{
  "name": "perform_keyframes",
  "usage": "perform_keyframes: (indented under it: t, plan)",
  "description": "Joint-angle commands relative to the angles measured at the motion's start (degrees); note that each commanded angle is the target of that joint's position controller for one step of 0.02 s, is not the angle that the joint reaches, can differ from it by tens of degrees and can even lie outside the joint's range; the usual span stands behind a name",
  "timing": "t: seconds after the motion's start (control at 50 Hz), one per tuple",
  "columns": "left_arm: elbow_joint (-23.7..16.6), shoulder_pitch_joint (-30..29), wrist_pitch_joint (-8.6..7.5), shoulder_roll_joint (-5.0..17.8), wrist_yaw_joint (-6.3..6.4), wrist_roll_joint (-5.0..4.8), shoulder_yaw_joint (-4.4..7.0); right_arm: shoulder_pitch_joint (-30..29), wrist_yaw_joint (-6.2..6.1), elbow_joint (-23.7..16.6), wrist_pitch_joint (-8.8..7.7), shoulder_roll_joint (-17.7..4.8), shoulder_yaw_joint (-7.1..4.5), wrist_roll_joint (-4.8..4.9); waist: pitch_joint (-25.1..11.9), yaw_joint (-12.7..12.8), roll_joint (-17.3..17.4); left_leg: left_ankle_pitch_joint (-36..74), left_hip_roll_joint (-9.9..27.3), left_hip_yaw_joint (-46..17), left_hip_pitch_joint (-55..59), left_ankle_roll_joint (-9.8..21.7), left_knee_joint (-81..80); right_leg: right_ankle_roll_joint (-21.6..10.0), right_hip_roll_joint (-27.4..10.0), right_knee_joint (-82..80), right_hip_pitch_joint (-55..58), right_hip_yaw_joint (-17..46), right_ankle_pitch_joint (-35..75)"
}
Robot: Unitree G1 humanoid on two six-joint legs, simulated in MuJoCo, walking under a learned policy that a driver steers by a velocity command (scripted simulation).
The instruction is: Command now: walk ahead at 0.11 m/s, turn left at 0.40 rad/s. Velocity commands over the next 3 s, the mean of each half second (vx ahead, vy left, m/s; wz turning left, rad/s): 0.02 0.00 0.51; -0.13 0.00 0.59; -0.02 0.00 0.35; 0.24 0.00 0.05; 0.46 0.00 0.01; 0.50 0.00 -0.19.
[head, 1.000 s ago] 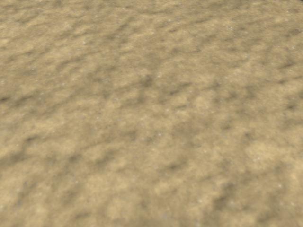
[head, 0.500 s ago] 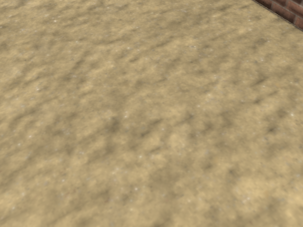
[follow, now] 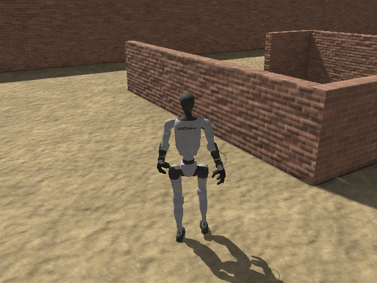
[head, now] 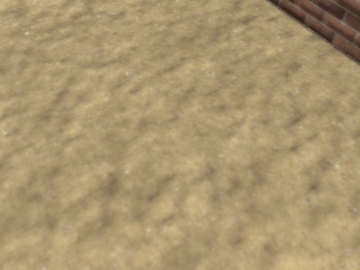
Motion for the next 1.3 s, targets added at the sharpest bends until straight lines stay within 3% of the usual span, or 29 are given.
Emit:
perform_keyframes:
  t: [0.02,0.1,0.14,0.16,0.18,0.2,0.24,0.3,0.4,0.54,0.58,0.6,0.62,0.64,0.66,0.68,0.72,0.8,0.92,0.98,1.04,1.06,1.08,1.1,1.12,1.14,1.16,1.2,1.3]
  plan:
    - [-2.0,3.2,0.56,5.0,0.71,-0.49,1.03,-0.9,-0.4,-4.3,0.49,-10.2,-2.85,-0.26,-8.8,2.6,7.9,30.1,13.3,-12.4,0.2,7.3,-1.1,0.2,1.8,-2.6,8.3,-1.9,1.1]
    - [-2.7,3.1,-0.1,5.4,1.71,-1.3,0.91,-2.3,-0.73,-5.4,2.27,-10.7,-3.63,-0.71,-6.5,2.5,9.2,21.7,13.2,-19.2,0.1,6.3,1.9,-1.0,2.7,-12.8,12.0,-0.7,-2.9]
    - [-1.9,7.3,-1.31,6.2,2.39,-0.94,1.17,-4.7,-1.02,-6.5,2.78,-9.8,-3.54,0.06,-5.9,4.9,7.4,12.1,10.2,-20.5,-3.8,2.4,5.9,-2.5,0.2,-27.8,20.7,1.4,4.1]
    - [-2.4,8.1,-1.73,10.0,3.07,-0.03,1.88,-2.5,-1.0,-7.5,2.59,-6.1,-2.59,0.5,-8.3,3.3,-1.4,-2.6,6.5,-15.1,-7.6,-0.5,14.4,-5.5,-11.8,-32.2,26.3,11.2,6.8]
    - [-3.2,4.7,-0.91,15.2,2.94,-0.26,3.01,1.2,-1.36,-8.7,2.8,-4.0,-2.18,1.02,-7.9,0.3,-14.2,-26.8,-4.0,-2.0,-16.3,-2.6,24.5,-13.4,-23.7,-34.0,27.4,25.1,22.4]
    - [-3.2,6.5,-0.43,11.4,2.56,-0.85,2.74,1.6,-1.8,-6.8,3.28,-9.1,-3.29,-0.92,-9.2,1.9,-7.4,-28.8,-0.2,0.3,-16.0,-3.5,36.8,-17.6,-24.8,-32.0,25.9,23.7,28.2]
    - [-4.3,2.5,-0.2,6.0,2.42,-0.82,1.25,-0.1,-1.24,-5.7,4.08,-9.1,-3.93,-0.9,-6.3,0.1,-2.1,-21.9,2.3,-0.2,-14.8,-4.8,42.5,-15.1,-17.8,-31.6,21.6,12.3,27.9]
    - [-4.6,2.4,-0.19,6.7,2.59,-0.08,1.52,-1.8,0.15,-6.4,5.37,-8.2,-3.66,-0.5,-6.5,0.7,-6.9,-16.7,2.5,2.0,-15.4,-6.9,44.2,-13.0,-12.7,-30.7,22.6,3.4,30.5]
    - [-3.8,5.4,0.26,8.6,2.3,-0.15,2.67,-6.1,0.81,-8.7,6.29,-6.8,-2.81,0.14,-8.2,2.6,-7.4,-18.4,3.5,3.2,-13.7,-7.5,36.7,-15.0,-15.9,-26.3,26.9,0.2,42.7]
    - [-3.2,4.2,1.89,11.0,1.0,-0.31,4.1,-6.0,1.24,-9.8,6.18,-6.3,-2.03,0.8,-9.3,2.5,-9.7,-15.4,4.6,7.6,-2.8,-4.0,16.6,-12.8,-17.1,-20.9,24.4,-3.0,36.6]
    - [-2.2,5.7,2.4,11.1,0.94,-1.11,4.52,-5.3,0.94,-9.5,5.01,-7.4,-2.12,-0.29,-7.2,1.3,-3.3,-2.0,5.3,4.1,3.5,-2.5,0.6,-6.9,-13.8,-13.9,17.5,-7.1,21.1]
    - [-3.0,9.1,2.98,8.4,0.62,-0.57,4.17,-6.1,0.48,-10.8,4.26,-14.2,-3.43,-1.07,-5.9,3.4,13.6,14.1,19.3,-15.6,7.7,0.6,-4.8,-2.0,-6.5,-0.5,5.1,-12.3,-5.7]
    - [-6.6,2.3,4.45,6.2,1.67,-0.25,3.22,-2.8,0.45,-11.0,4.31,-21.8,-5.48,-1.17,-5.6,-1.0,21.2,40.0,30.3,-25.4,2.0,11.1,-3.1,-0.6,1.2,11.3,-1.2,-6.9,-24.1]
    - [-6.3,1.0,5.28,7.1,1.88,-0.27,3.22,-2.8,0.18,-10.6,4.52,-18.9,-5.09,-0.83,-6.3,-0.6,13.0,39.4,27.9,-22.1,0.5,12.8,-2.7,-0.6,-0.5,18.3,0.2,-2.1,-21.6]
    - [-5.3,1.7,5.39,7.0,1.59,-0.99,3.45,-7.4,-0.33,-11.0,4.84,-15.4,-4.06,-0.72,-3.6,1.9,10.0,33.6,22.9,-16.6,-1.4,10.8,-2.0,-1.0,-0.4,20.8,-0.1,-1.0,-16.2]
    - [-4.0,3.5,4.88,7.8,1.32,-1.25,3.85,-11.9,-0.68,-11.7,5.26,-13.1,-3.51,-0.72,-3.0,4.2,8.7,28.9,18.2,-13.2,-0.9,7.7,-1.1,-1.0,-0.3,20.2,0.0,-0.6,-11.6]
    - [-3.1,5.4,4.41,9.1,0.84,-0.26,4.4,-12.7,-1.0,-12.3,5.34,-11.1,-3.08,0.15,-7.0,4.2,9.3,29.0,15.3,-11.9,3.4,6.5,-0.3,-0.4,1.0,22.1,0.6,-1.3,-7.7]
    - [-4.3,3.4,4.48,7.0,0.55,-0.55,3.94,-9.1,-0.78,-11.3,4.77,-11.0,-3.43,0.51,-8.1,2.0,8.6,12.5,14.6,-16.7,8.9,6.3,-2.4,0.2,1.4,15.9,-1.6,-0.7,-5.5]
    - [-5.1,2.8,4.07,7.4,1.09,-1.03,3.76,-7.4,-0.32,-10.5,5.04,-12.5,-4.1,-0.59,-6.7,0.2,10.8,-8.3,14.2,-25.5,6.6,6.7,-7.1,-0.5,3.2,-1.1,5.2,-0.3,-10.0]
    - [-4.2,6.4,3.25,7.2,1.41,-1.45,3.62,-9.4,0.28,-10.4,5.16,-12.8,-4.38,-0.77,-7.0,1.8,10.9,-11.0,12.6,-27.3,1.0,5.3,-9.0,-2.4,5.2,-9.1,13.8,-0.4,-11.2]
    - [-1.9,13.9,2.38,7.4,2.46,-1.65,3.72,-12.5,0.5,-10.3,5.07,-12.1,-4.47,-0.35,-6.9,5.5,12.2,-15.7,8.9,-27.1,-5.9,0.7,-10.4,-5.0,6.5,-24.9,25.6,-1.6,-5.9]
    - [-1.1,16.9,2.06,9.0,3.18,-1.21,4.11,-13.2,0.28,-10.7,4.72,-11.2,-4.33,0.08,-6.4,6.9,11.1,-18.8,4.9,-23.7,-10.6,-3.4,-9.0,-6.0,4.2,-33.5,31.6,-0.8,-4.0]
    - [-2.3,14.1,1.86,14.0,3.95,-1.18,5.17,-8.5,-0.09,-9.9,4.6,-8.1,-3.88,0.76,-7.5,4.0,-2.1,-23.2,-0.5,-16.3,-15.1,-5.5,7.1,-8.2,-9.4,-39.1,33.3,13.7,-14.7]
    - [-6.1,3.8,1.76,18.2,3.49,-0.05,5.59,-8.9,-0.66,-10.0,4.27,-9.2,-4.51,-0.12,-3.1,2.9,-11.9,-21.6,-8.1,-3.9,-22.1,-6.4,23.7,-14.3,-22.3,-43.2,21.7,27.2,-16.6]
    - [-5.7,3.1,1.71,14.2,2.75,0.4,4.87,-11.9,-0.83,-9.8,4.29,-13.4,-5.42,-1.71,-1.8,3.0,-4.8,-18.5,-1.6,-4.9,-17.1,-6.7,35.2,-16.7,-22.1,-42.0,12.1,22.3,-12.4]
    - [-6.2,-0.8,1.33,9.8,2.34,0.17,3.53,-8.9,-0.21,-8.5,4.32,-12.4,-5.43,-1.71,-1.7,-0.5,-3.6,-14.8,-2.6,-5.6,-13.1,-5.6,41.1,-14.7,-16.5,-39.6,8.6,15.7,-5.9]
    - [-6.9,-3.2,1.08,8.0,1.97,0.27,2.99,-5.8,0.33,-7.0,4.62,-11.2,-5.04,-1.71,-2.3,-1.9,-4.3,-12.3,-2.9,-5.1,-12.3,-5.3,45.9,-12.7,-12.8,-37.6,9.1,10.2,-0.9]
    - [-7.2,-2.0,0.8,7.3,1.96,-0.07,2.72,-4.4,1.13,-5.7,5.02,-10.0,-4.43,-1.38,-2.6,-0.4,-6.2,-11.5,-2.5,-3.3,-14.8,-5.6,49.0,-12.7,-10.0,-35.1,13.9,6.0,5.2]
    - [-2.6,9.2,0.31,9.1,1.78,-0.51,3.21,-10.4,0.35,-6.7,5.19,-6.2,-2.29,-0.76,-3.0,5.7,-7.3,-17.3,-0.2,-2.5,-16.6,-7.3,28.7,-14.4,-12.3,-30.4,29.8,7.4,16.6]
Next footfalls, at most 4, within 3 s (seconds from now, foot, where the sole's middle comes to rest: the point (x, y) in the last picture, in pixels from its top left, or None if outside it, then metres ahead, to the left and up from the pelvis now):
0.16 right None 0.12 -0.11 -0.78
0.58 left None -0.02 0.08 -0.78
1.08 right None -0.02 -0.13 -0.78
1.44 left None -0.19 0.01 -0.78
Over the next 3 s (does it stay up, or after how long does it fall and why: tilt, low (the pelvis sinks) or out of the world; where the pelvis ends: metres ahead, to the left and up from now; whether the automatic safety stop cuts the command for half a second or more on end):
stays up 0.37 0.34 -0.03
